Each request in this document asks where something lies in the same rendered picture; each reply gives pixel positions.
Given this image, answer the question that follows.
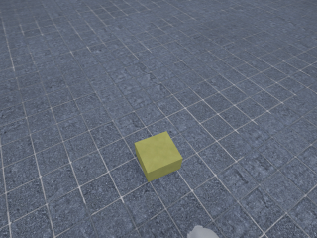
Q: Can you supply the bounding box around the carton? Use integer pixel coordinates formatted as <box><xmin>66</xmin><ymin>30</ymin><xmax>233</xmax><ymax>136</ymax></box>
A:
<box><xmin>134</xmin><ymin>131</ymin><xmax>183</xmax><ymax>182</ymax></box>

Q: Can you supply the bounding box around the right robot thigh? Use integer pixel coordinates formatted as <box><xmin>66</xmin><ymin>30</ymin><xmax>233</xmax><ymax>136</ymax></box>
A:
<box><xmin>187</xmin><ymin>227</ymin><xmax>219</xmax><ymax>238</ymax></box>

